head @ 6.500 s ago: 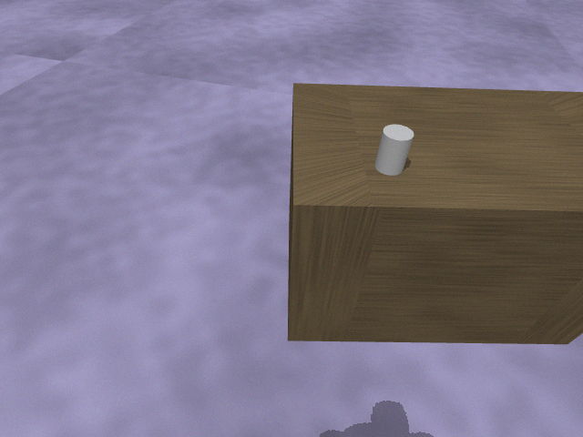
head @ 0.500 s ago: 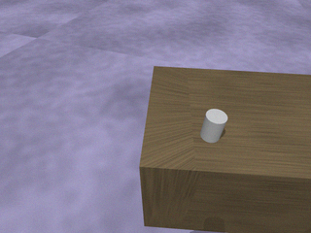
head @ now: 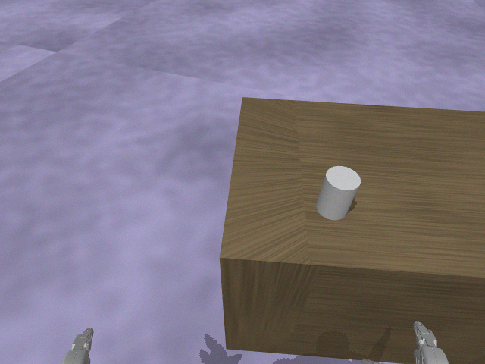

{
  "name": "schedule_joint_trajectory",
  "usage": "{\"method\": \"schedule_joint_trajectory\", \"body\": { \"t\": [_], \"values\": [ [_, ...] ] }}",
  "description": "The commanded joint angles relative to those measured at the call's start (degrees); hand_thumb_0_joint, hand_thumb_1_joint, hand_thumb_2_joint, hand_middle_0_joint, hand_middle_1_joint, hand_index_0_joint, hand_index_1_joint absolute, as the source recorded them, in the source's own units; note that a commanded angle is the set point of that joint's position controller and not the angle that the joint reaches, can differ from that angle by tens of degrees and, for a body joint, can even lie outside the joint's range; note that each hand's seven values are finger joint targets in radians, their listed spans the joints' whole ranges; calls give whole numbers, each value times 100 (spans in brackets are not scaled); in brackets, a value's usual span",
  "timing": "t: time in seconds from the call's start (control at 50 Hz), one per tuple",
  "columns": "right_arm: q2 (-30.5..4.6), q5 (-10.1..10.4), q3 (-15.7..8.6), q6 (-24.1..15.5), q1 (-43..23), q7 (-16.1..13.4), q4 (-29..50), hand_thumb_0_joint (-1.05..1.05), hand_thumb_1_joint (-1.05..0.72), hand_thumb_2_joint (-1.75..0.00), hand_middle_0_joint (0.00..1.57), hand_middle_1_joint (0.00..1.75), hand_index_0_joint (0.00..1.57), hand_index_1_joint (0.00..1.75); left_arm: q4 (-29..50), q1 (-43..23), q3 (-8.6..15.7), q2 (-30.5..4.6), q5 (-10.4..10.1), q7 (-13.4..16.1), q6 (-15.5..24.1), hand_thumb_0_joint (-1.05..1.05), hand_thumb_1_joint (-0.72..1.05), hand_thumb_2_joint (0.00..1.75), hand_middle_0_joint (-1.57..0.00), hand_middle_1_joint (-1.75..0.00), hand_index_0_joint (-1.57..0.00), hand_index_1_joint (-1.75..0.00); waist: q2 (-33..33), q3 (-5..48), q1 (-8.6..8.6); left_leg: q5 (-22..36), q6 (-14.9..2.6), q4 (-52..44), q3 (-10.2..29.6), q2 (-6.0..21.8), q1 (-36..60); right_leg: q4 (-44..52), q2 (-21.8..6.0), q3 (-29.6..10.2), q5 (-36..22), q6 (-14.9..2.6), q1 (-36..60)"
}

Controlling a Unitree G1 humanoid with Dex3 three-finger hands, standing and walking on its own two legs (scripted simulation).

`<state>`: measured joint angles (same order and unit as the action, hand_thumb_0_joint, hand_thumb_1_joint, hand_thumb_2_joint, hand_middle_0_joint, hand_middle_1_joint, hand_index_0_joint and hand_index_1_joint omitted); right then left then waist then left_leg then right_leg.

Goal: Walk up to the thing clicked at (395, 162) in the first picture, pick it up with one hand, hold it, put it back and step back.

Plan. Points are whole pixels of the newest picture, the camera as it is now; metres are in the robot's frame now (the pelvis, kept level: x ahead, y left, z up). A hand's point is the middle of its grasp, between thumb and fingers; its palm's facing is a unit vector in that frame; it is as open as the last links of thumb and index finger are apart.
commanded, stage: rise first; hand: right
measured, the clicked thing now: (336, 193) +0.52 -0.21 -0.02
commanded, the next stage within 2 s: go down in 1.38 s
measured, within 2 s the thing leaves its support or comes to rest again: neither
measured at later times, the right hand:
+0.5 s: hand (415, 347) +0.20 -0.26 -0.01, palm faces +0.29 +0.89 -0.35, open 17.3 cm
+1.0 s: hand (437, 347) +0.18 -0.25 +0.05, palm faces +0.32 +0.87 -0.37, open 17.4 cm
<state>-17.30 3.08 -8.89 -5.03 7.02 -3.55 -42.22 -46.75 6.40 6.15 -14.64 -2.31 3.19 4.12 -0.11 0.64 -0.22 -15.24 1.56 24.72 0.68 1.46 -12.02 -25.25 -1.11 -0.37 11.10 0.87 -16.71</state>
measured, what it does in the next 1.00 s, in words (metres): stands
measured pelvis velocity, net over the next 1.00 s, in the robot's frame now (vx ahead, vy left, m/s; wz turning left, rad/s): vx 0.00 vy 0.01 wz -0.01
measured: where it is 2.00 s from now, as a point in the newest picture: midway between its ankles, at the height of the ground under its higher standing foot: outside the picture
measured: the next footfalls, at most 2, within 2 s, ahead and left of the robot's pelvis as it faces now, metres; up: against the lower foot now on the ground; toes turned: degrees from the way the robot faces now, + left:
none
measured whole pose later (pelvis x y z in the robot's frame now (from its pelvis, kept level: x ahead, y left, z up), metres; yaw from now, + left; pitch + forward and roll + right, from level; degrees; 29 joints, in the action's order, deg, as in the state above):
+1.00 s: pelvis +0.00 +0.01 +0.00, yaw -1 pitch -3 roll +0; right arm -16.2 2.7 -13.9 -9.7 25.8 -2.1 1.1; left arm -32.5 15.9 6.6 -12.6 -1.1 3.0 5.1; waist 2.2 -2.2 -2.1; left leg -15.7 1.3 23.8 0.1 1.7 -5.1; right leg -23.4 -0.9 -0.8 10.8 1.2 -9.5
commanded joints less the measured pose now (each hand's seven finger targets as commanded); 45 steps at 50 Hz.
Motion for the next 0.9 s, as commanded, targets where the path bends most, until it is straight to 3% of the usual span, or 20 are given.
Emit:
{"method": "schedule_joint_trajectory", "body": {
  "t": [0.0, 0.04, 0.1, 0.14, 0.18, 0.24, 0.26, 0.3, 0.36, 0.4, 0.46, 0.48, 0.52, 0.54, 0.56, 0.66, 0.7, 0.78, 0.86, 0.88],
  "values": [
    [-938, 30, -277, -185, -16, -67, 1513, 0, 29, -10, 5, 5, 5, 5, 1188, -329, 108, -694, -49, 25, 153, 0, -31, 8, -6, -5, -6, -5, 299, 605, -125, 1093, -147, -364, -332, -184, 53, 340, 88, 304, -842, -99, 526],
    [-786, 8, -166, -226, -68, -68, 1741, 0, 38, -8, 4, 5, 5, 5, 1468, -375, -11, -570, -43, 45, 188, 0, -40, 8, -6, -5, -5, -6, 113, 491, -106, 871, -163, -409, -331, -195, 5, 374, 56, 283, -656, -114, 570],
    [-1264, -44, -561, -320, 3, -174, 2329, 0, 44, -7, 4, 5, 5, 5, 2126, -146, 326, -1136, 15, 201, 272, 0, -52, 6, -7, -6, -6, -7, -65, 831, -75, 1120, -127, -381, -326, -175, 164, 331, 77, 256, -889, -131, 932],
    [-1141, -61, -511, -337, 231, -169, 2534, 0, 47, -6, 4, 5, 5, 5, 2264, 164, 79, -787, 18, 212, 275, 0, -54, 5, -7, -6, -6, -7, -53, 883, -127, 1480, -94, -338, -294, -135, 299, 269, 110, 286, -1205, -153, 1074],
    [-1178, -59, -608, -356, 259, -207, 2923, 0, 48, -6, 4, 5, 5, 5, 2614, 293, 170, -887, 44, 258, 308, 0, -54, 4, -7, -6, -6, -6, -124, 1038, -84, 1731, -75, -265, -305, -131, 434, 233, 113, 275, -1447, -153, 1243],
    [-949, -62, -528, -328, 528, -184, 3248, 0, 51, -5, 4, 6, 5, 6, 2449, 499, -8, -567, 60, 223, 291, 0, -55, 4, -6, -6, -6, -6, 163, 662, -157, 1709, -84, -296, -306, -113, 352, 291, 124, 311, -1446, -142, 1181],
    [-1144, -70, -733, -332, 664, -201, 3249, 0, 52, -5, 4, 6, 5, 6, 2360, 549, 29, -569, 52, 224, 276, 0, -54, 4, -6, -6, -6, -6, 249, 549, -195, 1634, -92, -322, -320, -116, 356, 309, 135, 320, -1390, -132, 1138],
    [-813, -47, -542, -289, 942, -125, 3307, 0, 52, -5, 4, 6, 5, 6, 2032, 928, -3, -445, 61, 156, 233, 0, -55, 4, -6, -6, -6, -6, 207, 297, -114, 1603, -84, -342, -353, -140, 243, 325, 115, 335, -1357, -129, 1041],
    [-1026, -22, -840, -283, 1115, -43, 3717, 0, 54, -4, 4, 6, 5, 6, 1830, 1065, 194, -548, 31, 66, 190, 0, -54, 3, -6, -6, -6, -6, 377, 201, -85, 1670, -90, -345, -357, -147, 174, 314, 114, 364, -1410, -135, 1024],
    [-1019, -17, -890, -292, 1155, 3, 3872, 0, 54, -4, 4, 6, 5, 6, 1721, 762, 147, -509, 49, 15, 191, 0, -55, 4, -6, -6, -6, -6, 264, 123, -125, 1621, -57, -378, -357, -122, 178, 296, 125, 352, -1311, -158, 944],
    [-1064, -20, -972, -349, 1193, 6, 4126, 0, 51, -5, 4, 5, 5, 5, 2094, 369, 365, -794, 79, 42, 227, 0, -57, 5, -6, -6, -6, -6, -45, 390, -133, 1778, -14, -375, -339, -110, 298, 247, 114, 310, -1440, -181, 1147],
    [-975, 4, -810, -417, 905, 13, 4586, 0, 51, -5, 4, 5, 5, 5, 2579, 0, 289, -804, 71, 56, 288, 0, -56, 5, -6, -6, -6, -6, -119, 479, -117, 1692, -26, -388, -326, -119, 352, 264, 109, 302, -1372, -169, 1174],
    [-1038, -24, -918, -456, 1079, -36, 4485, 0, 51, -5, 5, 5, 5, 5, 2397, 161, 432, -913, 91, 117, 284, 0, -56, 6, -6, -6, -6, -7, -146, 466, -172, 1642, -37, -380, -339, -115, 397, 295, 115, 287, -1365, -171, 1244],
    [-990, -32, -909, -503, 1000, -41, 4598, 0, 51, -5, 5, 5, 5, 5, 2436, 126, 273, -720, 91, 108, 296, 0, -57, 5, -6, -6, -6, -6, -84, 405, -227, 1534, -58, -385, -353, -118, 438, 325, 112, 280, -1324, -148, 1215],
    [-937, -40, -844, -514, 1063, -43, 4640, 0, 52, -5, 5, 5, 5, 5, 2335, 188, 376, -783, 101, 120, 287, 0, -56, 5, -6, -6, -6, -6, 44, 376, -227, 1387, -96, -377, -349, -132, 394, 360, 99, 281, -1233, -130, 1204],
    [-898, -61, -902, -640, 1466, 15, 4973, 0, 53, -4, 4, 5, 5, 5, 2186, 580, -132, -171, 105, 25, 274, 0, -56, 5, -6, -6, -5, -6, 82, 334, -314, 1374, -84, -424, -346, -101, 483, 355, 142, 338, -1203, -151, 1077],
    [-1104, -47, -1123, -657, 1426, 10, 5033, 0, 51, -5, 5, 5, 5, 5, 2236, 571, 194, -503, 107, 54, 274, 0, -56, 5, -6, -6, -5, -7, 133, 283, -213, 1304, -67, -456, -324, -95, 401, 372, 156, 353, -1098, -154, 1070],
    [-1136, -16, -1250, -697, 1351, 33, 5210, 0, 52, -4, 5, 5, 5, 5, 2262, 489, 694, -991, 116, 86, 321, 0, -56, 5, -6, -6, -5, -6, 226, 134, -138, 965, -105, -515, -364, -126, 261, 482, 144, 318, -787, -141, 1147],
    [-829, -7, -985, -804, 1410, 77, 5398, 0, 52, -4, 5, 5, 5, 5, 2199, 380, 216, -391, 92, -2, 391, 0, -56, 5, -6, -6, -5, -6, 164, -31, -208, 759, -138, -546, -393, -146, 241, 498, 121, 289, -643, -142, 1051],
    [-813, -10, -927, -822, 1421, 82, 5423, 0, 52, -5, 5, 5, 5, 5, 2178, 453, 242, -426, 101, 4, 402, 0, -56, 5, -6, -6, -5, -6, 26, -67, -174, 686, -121, -577, -384, -140, 197, 488, 124, 290, -572, -149, 1030]
  ]
}}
